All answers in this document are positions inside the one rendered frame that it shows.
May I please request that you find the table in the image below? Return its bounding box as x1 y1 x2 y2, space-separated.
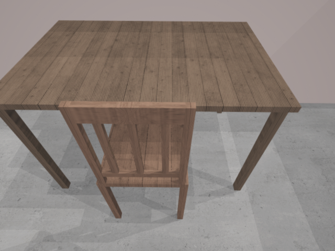
0 20 301 190

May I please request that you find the chair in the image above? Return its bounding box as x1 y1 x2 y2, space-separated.
58 101 196 219

